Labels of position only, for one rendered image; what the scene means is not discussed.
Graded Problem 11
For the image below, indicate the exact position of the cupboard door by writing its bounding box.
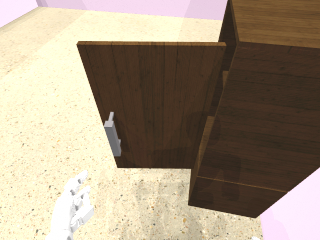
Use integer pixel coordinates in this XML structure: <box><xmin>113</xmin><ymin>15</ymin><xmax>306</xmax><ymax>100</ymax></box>
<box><xmin>76</xmin><ymin>41</ymin><xmax>227</xmax><ymax>169</ymax></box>

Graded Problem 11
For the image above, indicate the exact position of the left robot forearm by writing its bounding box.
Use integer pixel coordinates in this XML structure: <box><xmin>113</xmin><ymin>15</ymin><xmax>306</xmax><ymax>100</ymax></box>
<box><xmin>45</xmin><ymin>229</ymin><xmax>74</xmax><ymax>240</ymax></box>

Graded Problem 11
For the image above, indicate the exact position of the handle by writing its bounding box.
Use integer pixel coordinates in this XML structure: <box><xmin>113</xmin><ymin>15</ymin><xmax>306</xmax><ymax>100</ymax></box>
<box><xmin>104</xmin><ymin>112</ymin><xmax>122</xmax><ymax>157</ymax></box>

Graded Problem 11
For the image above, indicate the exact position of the left robot hand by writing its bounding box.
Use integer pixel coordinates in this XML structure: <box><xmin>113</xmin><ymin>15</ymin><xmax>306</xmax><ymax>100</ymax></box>
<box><xmin>50</xmin><ymin>170</ymin><xmax>94</xmax><ymax>235</ymax></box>

